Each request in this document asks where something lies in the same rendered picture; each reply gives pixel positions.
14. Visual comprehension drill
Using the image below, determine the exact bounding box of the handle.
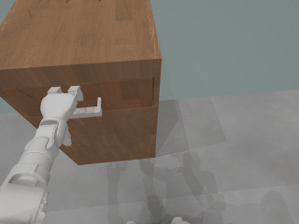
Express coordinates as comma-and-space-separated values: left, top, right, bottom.
70, 97, 103, 119

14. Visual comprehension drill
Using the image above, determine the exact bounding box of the cabinet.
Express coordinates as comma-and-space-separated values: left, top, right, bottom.
0, 0, 162, 165

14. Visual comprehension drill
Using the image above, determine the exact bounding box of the left robot forearm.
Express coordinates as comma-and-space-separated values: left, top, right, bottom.
0, 117, 67, 194

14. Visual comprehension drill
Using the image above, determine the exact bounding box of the drawer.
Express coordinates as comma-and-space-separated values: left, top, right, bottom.
2, 77, 153, 117

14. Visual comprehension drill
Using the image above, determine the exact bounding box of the robot left hand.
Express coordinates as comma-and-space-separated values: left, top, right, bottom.
40, 86, 84, 147

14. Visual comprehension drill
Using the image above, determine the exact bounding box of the left robot upper arm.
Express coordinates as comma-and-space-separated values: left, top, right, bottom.
0, 183, 50, 224

